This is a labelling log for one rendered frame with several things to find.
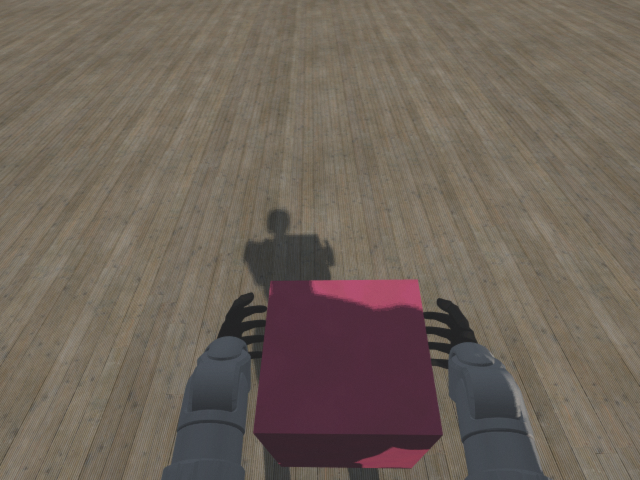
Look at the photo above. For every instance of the robot left hand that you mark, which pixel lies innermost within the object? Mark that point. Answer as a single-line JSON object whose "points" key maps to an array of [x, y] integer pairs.
{"points": [[233, 325]]}

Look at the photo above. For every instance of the right robot forearm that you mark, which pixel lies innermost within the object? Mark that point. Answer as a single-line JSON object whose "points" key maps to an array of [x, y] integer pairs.
{"points": [[494, 425]]}

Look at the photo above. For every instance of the robot right hand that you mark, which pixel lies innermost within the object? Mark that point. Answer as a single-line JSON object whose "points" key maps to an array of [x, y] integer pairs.
{"points": [[459, 331]]}

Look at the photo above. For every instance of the carton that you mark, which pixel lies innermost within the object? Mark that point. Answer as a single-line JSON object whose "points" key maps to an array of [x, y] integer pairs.
{"points": [[346, 379]]}

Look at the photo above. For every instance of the left robot forearm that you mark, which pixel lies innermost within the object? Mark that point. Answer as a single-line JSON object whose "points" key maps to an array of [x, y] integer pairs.
{"points": [[212, 420]]}

